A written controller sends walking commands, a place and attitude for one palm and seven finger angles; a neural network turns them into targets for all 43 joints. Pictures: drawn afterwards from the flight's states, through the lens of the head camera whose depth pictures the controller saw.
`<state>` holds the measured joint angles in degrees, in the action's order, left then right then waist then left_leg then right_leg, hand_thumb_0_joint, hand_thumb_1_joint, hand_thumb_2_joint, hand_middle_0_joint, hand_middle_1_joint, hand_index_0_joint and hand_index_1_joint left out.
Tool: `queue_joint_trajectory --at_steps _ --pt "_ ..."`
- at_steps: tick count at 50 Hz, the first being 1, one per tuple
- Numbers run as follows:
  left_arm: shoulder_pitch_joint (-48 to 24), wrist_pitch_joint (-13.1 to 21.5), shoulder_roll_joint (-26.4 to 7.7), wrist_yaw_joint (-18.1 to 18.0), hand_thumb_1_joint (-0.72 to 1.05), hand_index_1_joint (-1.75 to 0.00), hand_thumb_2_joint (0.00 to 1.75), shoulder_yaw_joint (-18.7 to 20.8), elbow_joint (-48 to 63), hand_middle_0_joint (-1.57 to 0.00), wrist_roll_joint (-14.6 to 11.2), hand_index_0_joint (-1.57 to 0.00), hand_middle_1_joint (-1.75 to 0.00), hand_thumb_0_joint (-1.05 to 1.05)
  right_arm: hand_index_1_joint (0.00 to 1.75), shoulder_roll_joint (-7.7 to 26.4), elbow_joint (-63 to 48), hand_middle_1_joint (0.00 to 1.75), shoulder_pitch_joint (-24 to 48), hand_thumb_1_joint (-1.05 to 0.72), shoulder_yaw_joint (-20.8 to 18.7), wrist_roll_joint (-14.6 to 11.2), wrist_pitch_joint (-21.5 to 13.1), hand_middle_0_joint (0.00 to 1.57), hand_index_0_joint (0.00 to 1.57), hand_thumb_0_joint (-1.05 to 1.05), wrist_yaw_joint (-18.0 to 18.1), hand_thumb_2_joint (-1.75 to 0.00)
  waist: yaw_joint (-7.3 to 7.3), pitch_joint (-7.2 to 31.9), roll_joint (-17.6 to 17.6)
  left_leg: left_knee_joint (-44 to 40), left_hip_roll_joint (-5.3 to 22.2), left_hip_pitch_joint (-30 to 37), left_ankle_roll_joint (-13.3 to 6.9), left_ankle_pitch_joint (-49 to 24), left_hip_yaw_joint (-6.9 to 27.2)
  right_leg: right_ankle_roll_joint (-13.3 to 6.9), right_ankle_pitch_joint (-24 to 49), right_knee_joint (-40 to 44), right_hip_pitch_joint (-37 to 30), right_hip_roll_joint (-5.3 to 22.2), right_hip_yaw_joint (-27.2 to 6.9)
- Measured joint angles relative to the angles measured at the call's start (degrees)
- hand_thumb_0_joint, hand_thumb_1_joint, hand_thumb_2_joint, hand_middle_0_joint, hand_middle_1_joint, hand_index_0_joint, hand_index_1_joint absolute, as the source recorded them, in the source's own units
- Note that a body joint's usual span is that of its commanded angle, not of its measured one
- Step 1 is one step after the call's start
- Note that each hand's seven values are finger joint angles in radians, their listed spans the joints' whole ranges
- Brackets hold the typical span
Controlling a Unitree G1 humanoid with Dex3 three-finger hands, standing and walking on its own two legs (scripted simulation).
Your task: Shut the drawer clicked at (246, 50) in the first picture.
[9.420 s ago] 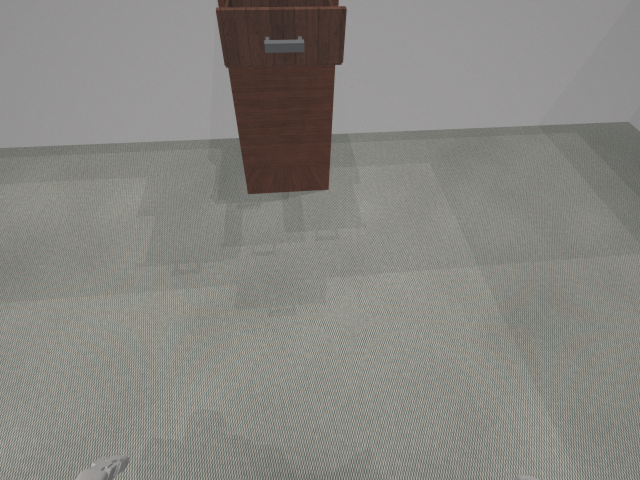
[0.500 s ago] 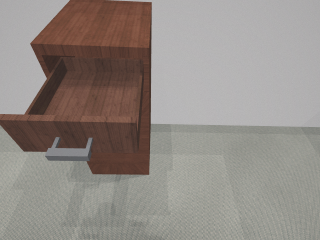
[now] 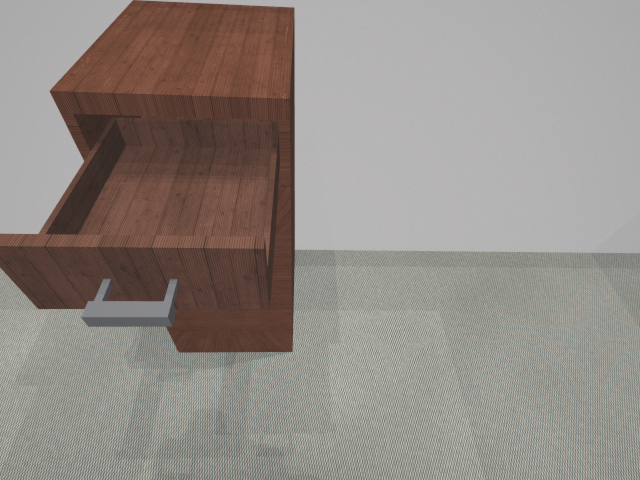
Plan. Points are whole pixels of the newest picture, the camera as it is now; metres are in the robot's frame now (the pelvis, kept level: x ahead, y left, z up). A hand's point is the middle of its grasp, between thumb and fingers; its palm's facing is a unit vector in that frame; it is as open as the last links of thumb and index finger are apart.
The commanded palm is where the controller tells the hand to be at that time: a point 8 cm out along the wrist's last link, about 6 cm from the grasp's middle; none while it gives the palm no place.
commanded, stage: look again from close up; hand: left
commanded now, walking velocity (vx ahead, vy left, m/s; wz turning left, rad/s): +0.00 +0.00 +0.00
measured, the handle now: (135, 300) +0.32 +0.26 +0.04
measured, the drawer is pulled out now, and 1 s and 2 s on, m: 0.29 0.29 0.29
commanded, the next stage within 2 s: shuffle to correct the standing spot in 0.12 s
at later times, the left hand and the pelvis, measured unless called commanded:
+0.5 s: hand out of the picture -0.01 +0.19 -0.19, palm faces +0.08 -0.98 -0.19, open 7.3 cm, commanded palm none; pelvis +0.02 +0.03 -0.01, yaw +1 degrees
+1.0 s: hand out of the picture +0.12 +0.25 -0.17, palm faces +0.00 -0.98 -0.21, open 7.3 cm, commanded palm none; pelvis +0.06 +0.07 +0.00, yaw +0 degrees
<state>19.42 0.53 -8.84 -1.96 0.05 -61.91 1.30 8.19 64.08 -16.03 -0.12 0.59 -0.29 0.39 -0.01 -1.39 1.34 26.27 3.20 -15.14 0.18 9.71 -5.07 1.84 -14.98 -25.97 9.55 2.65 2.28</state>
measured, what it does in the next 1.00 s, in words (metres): steps on the spot: right foot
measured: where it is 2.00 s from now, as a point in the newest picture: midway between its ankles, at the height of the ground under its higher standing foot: outside the picture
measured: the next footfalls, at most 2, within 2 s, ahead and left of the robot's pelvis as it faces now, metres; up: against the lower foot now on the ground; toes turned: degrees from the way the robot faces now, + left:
right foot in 0.78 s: +0.06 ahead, -0.05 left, +0.00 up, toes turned +0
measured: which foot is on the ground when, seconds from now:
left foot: down 0.00-1.00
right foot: down 0.00-0.54, up 0.56-0.76, down 0.78-1.00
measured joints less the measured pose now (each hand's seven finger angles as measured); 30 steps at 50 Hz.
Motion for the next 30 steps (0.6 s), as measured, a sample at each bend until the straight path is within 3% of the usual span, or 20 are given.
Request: queue_joint_trajectory --at_steps 16,21,25,27,30 --pt "0.4 -0.1 0.2 0.1 0.91 -0.3 0.9 0.4 0.0 -0.2 0.1 -0.2 -0.3 0.0 0.3 0.0 -0.1 0.3 -0.4 -0.91 -0.1 0.0 0.1 0.2 0.2 0.01 -0.2 -0.9 0.07 0.1 -0.2 0.6 -0.3 -0.4 -0.2 0.6 -0.2 0.2 -0.5 -0.5 0.4 0.3 -0.1" --pt "0.8 -0.8 0.2 0.5 0.91 -0.3 0.9 1.5 1.1 -0.2 0.4 -0.2 -0.3 0.0 0.3 0.6 -1.2 0.3 -1.8 -0.91 -0.6 0.4 1.6 0.2 0.2 0.01 -0.7 -0.9 -0.31 0.9 -0.8 6.4 -1.0 -3.1 -0.6 6.5 1.2 0.4 -3.2 -3.4 1.1 1.2 1.1" --pt "1.8 0.3 0.8 -0.4 0.91 -0.3 0.9 1.1 1.6 -0.2 0.6 -0.2 -0.3 0.0 0.3 2.5 -3.8 0.3 -1.2 -0.91 -1.1 1.0 2.4 0.2 0.2 0.01 -1.4 -0.9 -0.93 0.1 -2.6 12.7 -1.0 -4.7 -0.2 10.7 2.1 1.8 -4.0 -4.3 1.1 1.0 1.2" --pt "1.4 0.2 0.3 -0.4 0.91 -0.3 0.9 0.9 1.7 -0.2 0.6 -0.2 -0.3 0.0 0.3 2.9 -5.8 0.3 -0.1 -0.91 -1.1 0.7 1.4 0.2 0.19 0.01 -1.4 -0.9 0.02 -1.1 -2.5 11.7 -2.0 -4.5 -1.6 8.3 1.7 1.9 -5.5 -6.9 2.0 1.9 0.9" --pt "-0.3 -0.9 -1.1 -0.7 0.91 -0.3 0.9 1.0 1.7 -0.2 0.2 -0.2 -0.3 0.0 0.3 2.5 -7.8 0.3 0.9 -0.91 -0.4 0.8 0.0 0.2 0.19 0.01 -0.9 -0.9 0.22 -1.6 -1.7 12.2 -3.4 -4.7 -4.1 9.2 0.7 -0.7 -13.3 -15.0 5.5 1.5 -0.9"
